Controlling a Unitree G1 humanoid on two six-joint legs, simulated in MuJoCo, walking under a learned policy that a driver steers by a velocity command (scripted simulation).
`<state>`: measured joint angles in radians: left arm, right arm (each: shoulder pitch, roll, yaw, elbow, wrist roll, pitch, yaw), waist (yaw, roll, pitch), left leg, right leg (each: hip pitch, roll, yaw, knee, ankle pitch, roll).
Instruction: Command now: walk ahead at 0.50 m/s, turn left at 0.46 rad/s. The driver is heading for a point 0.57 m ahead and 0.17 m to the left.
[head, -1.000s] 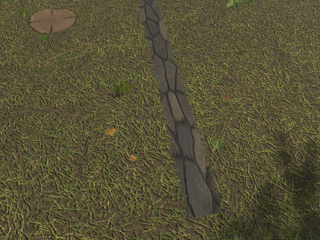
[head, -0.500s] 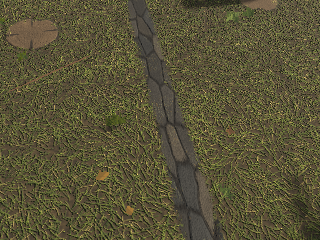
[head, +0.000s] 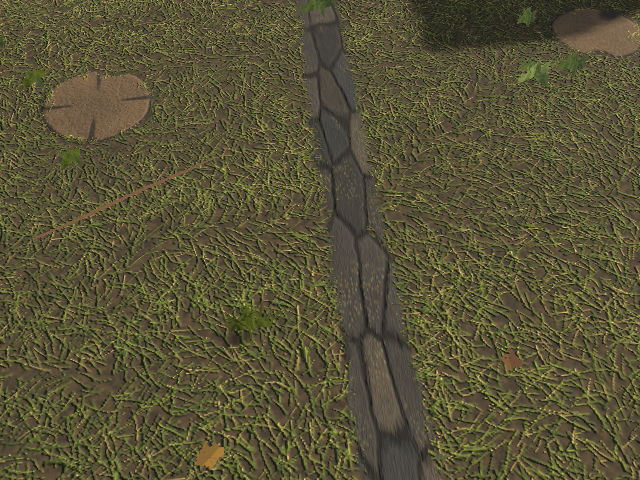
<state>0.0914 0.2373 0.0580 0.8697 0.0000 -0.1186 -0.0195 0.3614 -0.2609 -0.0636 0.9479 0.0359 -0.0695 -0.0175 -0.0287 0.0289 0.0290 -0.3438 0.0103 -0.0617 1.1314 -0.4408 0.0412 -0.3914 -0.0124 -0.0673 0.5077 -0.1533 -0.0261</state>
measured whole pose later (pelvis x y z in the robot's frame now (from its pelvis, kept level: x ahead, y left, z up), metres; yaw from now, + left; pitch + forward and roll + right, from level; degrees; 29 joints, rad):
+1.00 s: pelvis +0.50 +0.14 -0.01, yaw +29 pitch +2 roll -1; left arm 0.04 0.24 0.04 0.79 0.02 -0.10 -0.03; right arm 0.29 -0.27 -0.06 0.80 0.01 -0.02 -0.02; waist -0.03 0.02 0.04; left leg -0.29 -0.09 -0.14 1.02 -0.59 -0.01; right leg -0.46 0.03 -0.03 0.49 -0.07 -0.04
